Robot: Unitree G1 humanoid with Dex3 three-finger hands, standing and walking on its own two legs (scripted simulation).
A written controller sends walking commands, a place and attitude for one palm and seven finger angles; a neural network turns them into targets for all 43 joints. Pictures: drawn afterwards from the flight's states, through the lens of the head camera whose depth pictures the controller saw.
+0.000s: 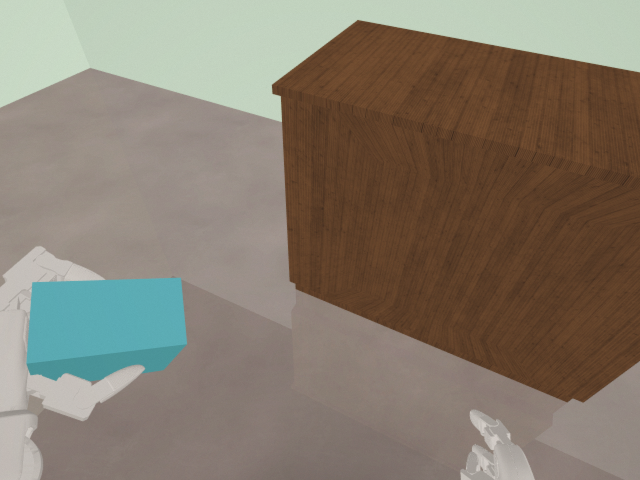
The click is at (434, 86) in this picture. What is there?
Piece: table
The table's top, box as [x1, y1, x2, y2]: [272, 20, 639, 189]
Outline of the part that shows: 272,84 272,93 639,189 639,72 357,20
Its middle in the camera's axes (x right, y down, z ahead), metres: +0.46 -0.35 +0.92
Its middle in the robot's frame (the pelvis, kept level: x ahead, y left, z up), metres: +0.95 -0.41 +0.07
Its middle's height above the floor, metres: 0.84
